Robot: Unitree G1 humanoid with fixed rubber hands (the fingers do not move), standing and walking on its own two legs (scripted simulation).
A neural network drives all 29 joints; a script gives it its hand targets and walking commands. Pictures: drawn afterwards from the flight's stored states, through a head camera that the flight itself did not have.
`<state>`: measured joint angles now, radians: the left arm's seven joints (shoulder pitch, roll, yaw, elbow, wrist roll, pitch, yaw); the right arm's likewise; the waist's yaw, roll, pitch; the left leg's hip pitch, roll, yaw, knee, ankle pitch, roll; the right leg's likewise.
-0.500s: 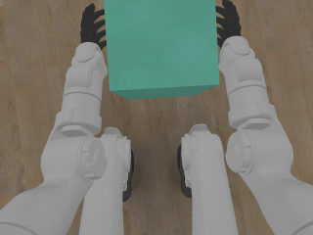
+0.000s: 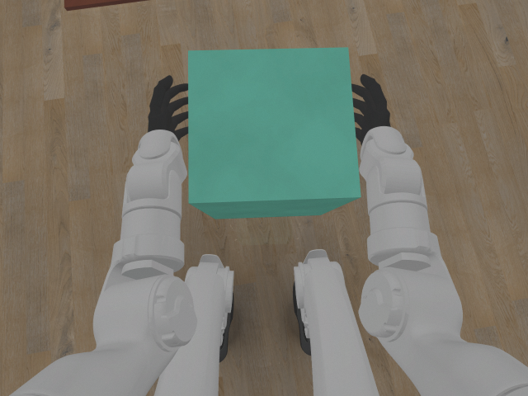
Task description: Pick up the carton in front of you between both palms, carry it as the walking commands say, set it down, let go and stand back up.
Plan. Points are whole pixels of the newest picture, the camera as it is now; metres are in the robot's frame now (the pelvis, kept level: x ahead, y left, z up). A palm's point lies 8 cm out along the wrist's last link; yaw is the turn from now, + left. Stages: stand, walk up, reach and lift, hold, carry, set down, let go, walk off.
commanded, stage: reach and lift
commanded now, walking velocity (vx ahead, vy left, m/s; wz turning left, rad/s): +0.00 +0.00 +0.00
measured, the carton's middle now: (268, 150) +0.47 -0.02 -0.12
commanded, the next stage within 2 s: hold in 2.00 s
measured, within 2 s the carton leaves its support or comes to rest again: neither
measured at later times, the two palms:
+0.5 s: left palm (100, 110) +0.42 +0.14 +0.12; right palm (431, 109) +0.42 -0.16 +0.11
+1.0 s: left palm out of the picture +0.39 +0.14 +0.26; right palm out of the picture +0.38 -0.16 +0.26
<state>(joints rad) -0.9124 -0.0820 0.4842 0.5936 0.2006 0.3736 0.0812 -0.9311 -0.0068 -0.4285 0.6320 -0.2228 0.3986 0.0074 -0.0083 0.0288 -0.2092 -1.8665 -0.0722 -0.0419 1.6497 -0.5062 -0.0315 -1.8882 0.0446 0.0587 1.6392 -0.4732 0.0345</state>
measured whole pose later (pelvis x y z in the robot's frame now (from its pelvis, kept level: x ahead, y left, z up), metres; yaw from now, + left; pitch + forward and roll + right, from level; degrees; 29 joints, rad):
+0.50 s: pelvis +0.05 +0.00 +0.14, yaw -1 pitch +26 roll +0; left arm -0.55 -0.14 0.40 0.57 0.21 0.34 0.05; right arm -0.55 0.10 -0.38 0.57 -0.24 0.37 0.00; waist 0.00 0.02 -0.22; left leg -1.15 -0.05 -0.06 1.14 -0.44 -0.02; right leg -1.17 0.03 0.06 1.13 -0.42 0.01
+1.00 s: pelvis +0.09 +0.00 +0.24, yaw -1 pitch +1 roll +0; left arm -0.28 -0.16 0.28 0.39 0.24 0.53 0.01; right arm -0.27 0.15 -0.27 0.37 -0.24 0.55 0.00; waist 0.00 0.01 -0.08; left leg -0.28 -0.03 -0.07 0.52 -0.26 0.00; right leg -0.30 0.02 0.06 0.51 -0.23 0.01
